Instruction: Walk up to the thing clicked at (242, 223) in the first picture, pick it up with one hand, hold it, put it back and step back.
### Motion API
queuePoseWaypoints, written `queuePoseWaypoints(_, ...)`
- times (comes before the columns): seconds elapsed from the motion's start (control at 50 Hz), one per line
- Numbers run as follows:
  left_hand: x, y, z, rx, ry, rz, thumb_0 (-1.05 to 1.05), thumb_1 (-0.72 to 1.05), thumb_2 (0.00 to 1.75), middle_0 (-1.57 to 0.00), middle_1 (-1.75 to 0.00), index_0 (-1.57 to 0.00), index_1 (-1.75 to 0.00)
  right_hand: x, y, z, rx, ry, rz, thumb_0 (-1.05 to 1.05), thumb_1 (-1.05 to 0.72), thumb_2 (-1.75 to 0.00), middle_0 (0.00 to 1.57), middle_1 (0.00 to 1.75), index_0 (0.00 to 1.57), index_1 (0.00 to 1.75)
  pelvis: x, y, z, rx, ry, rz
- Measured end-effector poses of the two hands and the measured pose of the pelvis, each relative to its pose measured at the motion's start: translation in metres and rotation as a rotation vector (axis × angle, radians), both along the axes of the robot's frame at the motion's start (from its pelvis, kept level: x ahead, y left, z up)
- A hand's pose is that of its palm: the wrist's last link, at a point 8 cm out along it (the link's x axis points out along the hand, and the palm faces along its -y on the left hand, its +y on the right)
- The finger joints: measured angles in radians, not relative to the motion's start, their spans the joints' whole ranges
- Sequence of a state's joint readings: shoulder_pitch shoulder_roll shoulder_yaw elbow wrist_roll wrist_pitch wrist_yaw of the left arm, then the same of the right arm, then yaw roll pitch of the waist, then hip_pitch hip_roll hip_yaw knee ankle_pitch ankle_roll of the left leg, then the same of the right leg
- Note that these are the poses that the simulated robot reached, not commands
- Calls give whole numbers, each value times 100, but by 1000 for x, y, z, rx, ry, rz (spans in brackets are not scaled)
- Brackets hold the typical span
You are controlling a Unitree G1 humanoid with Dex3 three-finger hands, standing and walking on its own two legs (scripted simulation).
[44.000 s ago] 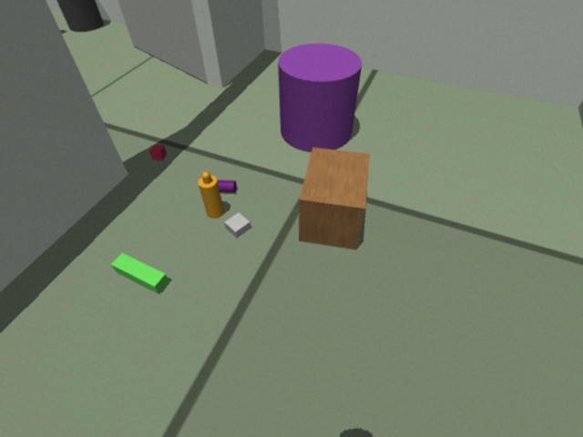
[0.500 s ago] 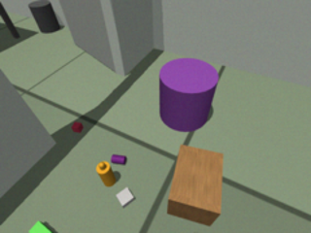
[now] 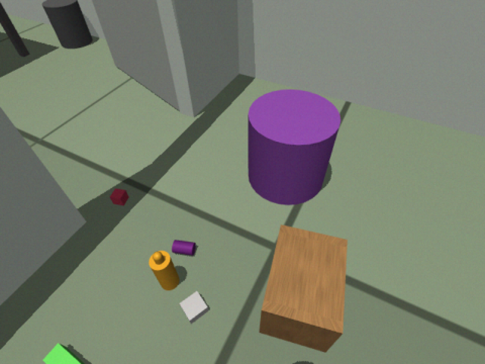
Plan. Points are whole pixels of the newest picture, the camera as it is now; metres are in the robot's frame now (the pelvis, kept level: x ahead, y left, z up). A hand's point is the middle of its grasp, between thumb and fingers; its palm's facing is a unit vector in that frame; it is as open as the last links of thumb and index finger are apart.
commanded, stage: stand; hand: left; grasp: from above
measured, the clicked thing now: (194, 307) +0.45 +0.23 -0.76
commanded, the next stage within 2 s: step back in 0.36 s
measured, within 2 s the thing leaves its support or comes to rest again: neither
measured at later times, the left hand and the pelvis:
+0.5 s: hand out of the picture +0.06 +0.26 -0.16, palm faces +0.02 -0.93 -0.36, open 7.4 cm; pelvis -0.02 +0.01 -0.01, yaw +0 degrees
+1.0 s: hand out of the picture +0.03 +0.32 -0.18, palm faces -0.10 -0.93 -0.37, open 7.4 cm; pelvis -0.09 +0.07 -0.02, yaw -3 degrees
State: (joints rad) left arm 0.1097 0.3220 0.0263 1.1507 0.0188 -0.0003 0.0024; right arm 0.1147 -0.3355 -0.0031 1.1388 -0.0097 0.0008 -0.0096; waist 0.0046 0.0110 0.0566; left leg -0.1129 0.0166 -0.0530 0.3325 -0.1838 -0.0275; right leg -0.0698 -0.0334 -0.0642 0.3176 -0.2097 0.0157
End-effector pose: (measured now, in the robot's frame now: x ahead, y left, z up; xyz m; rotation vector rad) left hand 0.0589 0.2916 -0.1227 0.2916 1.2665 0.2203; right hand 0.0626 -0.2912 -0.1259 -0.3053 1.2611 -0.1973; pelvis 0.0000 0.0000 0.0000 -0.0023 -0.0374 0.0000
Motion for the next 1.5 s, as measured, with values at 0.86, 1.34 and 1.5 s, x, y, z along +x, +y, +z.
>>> queuePoseWaypoints(0.86,7,72,-23,10,-88,-88,1,91,90,-20,-30,-20,-30,-87,47,11,-109,69,-35,1,-91,-90,21,30,20,30,-70,67,-15,-18,33,-10)
queuePoseWaypoints(1.34,-103,67,13,75,-117,-126,1,90,89,-20,-30,-20,-30,-145,35,-2,-50,-80,-29,0,-91,-90,21,30,20,30,-162,62,-13,36,28,-68)
queuePoseWaypoints(1.5,-131,88,-12,33,-181,-116,1,90,89,-20,-30,-20,-30,-194,55,-2,-108,-48,17,0,-91,-90,20,30,20,30,-211,82,-28,38,-10,-27)
